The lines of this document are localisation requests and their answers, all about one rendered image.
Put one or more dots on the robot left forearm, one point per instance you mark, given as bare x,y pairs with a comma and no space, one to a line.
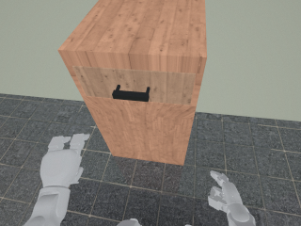
51,206

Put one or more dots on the robot right forearm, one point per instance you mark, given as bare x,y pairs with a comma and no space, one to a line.
238,215

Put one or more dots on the cabinet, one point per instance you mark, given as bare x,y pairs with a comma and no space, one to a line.
146,35

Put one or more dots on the drawer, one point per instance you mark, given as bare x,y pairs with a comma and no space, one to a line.
165,87

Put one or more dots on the robot right hand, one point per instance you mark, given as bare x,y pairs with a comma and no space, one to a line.
219,198

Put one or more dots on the robot left hand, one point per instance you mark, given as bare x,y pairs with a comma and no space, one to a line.
61,167

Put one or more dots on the handle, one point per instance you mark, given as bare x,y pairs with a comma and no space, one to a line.
131,95

